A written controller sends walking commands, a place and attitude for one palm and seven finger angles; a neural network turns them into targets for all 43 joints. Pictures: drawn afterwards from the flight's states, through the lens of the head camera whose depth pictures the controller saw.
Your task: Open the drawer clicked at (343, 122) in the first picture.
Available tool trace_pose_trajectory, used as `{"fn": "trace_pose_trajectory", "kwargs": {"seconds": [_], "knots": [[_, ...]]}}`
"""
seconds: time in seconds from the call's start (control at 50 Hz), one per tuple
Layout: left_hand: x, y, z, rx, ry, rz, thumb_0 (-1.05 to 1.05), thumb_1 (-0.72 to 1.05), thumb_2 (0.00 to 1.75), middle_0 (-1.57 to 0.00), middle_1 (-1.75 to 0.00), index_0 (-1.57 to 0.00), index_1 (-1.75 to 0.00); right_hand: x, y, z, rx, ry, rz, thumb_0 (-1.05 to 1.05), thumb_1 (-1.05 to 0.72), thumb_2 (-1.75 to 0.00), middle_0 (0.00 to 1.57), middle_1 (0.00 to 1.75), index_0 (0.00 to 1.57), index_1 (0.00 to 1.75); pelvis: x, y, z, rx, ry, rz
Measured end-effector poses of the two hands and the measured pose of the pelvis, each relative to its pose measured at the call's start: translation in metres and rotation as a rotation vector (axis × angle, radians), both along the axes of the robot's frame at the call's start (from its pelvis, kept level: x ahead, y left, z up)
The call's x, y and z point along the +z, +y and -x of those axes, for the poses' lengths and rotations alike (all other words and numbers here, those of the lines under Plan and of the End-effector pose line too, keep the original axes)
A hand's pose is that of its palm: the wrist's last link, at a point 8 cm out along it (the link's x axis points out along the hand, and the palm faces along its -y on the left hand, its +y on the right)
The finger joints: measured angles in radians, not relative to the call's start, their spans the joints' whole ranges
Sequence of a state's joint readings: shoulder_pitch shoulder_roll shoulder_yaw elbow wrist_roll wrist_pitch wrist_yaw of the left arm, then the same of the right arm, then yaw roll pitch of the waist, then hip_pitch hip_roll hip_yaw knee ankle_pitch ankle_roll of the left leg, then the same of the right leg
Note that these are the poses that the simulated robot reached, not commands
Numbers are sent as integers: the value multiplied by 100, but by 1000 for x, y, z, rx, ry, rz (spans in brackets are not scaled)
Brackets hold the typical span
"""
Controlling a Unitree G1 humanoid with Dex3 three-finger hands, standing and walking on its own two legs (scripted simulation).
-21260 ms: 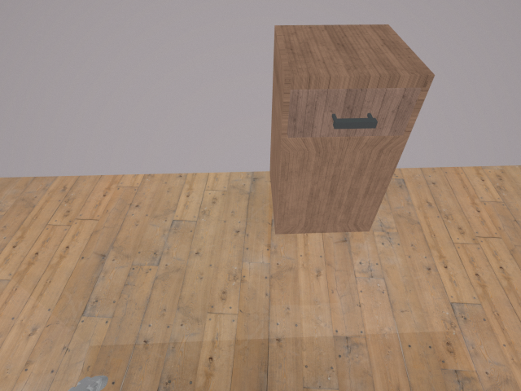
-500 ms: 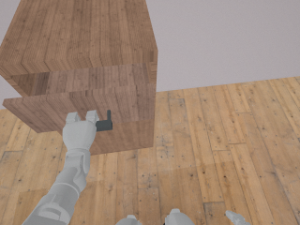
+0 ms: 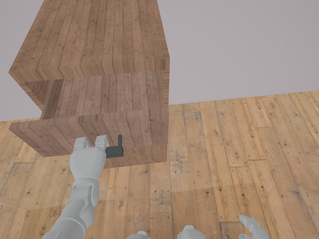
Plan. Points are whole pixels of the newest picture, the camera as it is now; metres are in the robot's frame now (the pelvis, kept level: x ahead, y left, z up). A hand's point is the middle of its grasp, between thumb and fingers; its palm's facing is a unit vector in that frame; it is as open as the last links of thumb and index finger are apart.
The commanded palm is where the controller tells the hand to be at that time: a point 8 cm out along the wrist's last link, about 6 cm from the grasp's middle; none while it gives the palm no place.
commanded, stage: pull the drawer open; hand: left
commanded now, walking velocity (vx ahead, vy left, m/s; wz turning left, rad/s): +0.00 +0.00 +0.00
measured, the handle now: (99, 146) +0.37 +0.20 -0.04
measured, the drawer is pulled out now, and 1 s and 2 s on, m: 0.17 0.27 0.30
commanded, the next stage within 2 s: open the thumb to release the handle in 1.48 s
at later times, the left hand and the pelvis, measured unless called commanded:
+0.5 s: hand (94, 186) +0.26 +0.19 -0.06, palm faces -0.04 -0.05 -1.00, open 5.7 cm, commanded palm +0.22 +0.19 -0.01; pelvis +0.00 -0.01 +0.00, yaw +0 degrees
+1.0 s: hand (93, 208) +0.21 +0.18 -0.06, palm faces -0.03 -0.08 -1.00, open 5.8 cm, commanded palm +0.17 +0.18 -0.01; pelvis +0.00 -0.01 -0.01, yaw +0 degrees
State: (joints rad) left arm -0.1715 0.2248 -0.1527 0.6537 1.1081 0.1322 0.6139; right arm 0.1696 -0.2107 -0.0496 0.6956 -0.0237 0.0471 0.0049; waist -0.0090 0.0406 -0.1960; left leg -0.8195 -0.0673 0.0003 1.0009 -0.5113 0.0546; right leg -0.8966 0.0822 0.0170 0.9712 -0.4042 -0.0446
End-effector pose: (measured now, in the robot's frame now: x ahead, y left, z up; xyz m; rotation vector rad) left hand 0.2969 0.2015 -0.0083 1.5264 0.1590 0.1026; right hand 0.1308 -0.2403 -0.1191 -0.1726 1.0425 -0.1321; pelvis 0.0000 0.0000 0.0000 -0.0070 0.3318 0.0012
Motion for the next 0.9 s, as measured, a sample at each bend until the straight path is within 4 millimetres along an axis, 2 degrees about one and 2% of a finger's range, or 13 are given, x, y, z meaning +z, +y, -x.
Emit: {"fn": "trace_pose_trajectory", "kwargs": {"seconds": [0.32,0.66,0.9], "knots": [[0,-7,35,21,-6,-6,3,70,79,-32,-135,-40,-135,5,-2,-33,51,-84,-10,0,-90,-90,20,30,20,30,-2,-10,0,4,-16,-14],[0,-12,71,37,0,18,4,70,77,-30,-135,-42,-135,11,-2,-55,75,-138,-18,1,-90,-90,20,30,20,30,-2,-13,-6,-7,-25,-22],[1,-16,98,41,2,32,4,70,76,-30,-135,-42,-135,13,8,-71,115,-181,-35,1,-90,-90,20,30,20,30,-6,-13,-5,-5,-34,-22]]}}
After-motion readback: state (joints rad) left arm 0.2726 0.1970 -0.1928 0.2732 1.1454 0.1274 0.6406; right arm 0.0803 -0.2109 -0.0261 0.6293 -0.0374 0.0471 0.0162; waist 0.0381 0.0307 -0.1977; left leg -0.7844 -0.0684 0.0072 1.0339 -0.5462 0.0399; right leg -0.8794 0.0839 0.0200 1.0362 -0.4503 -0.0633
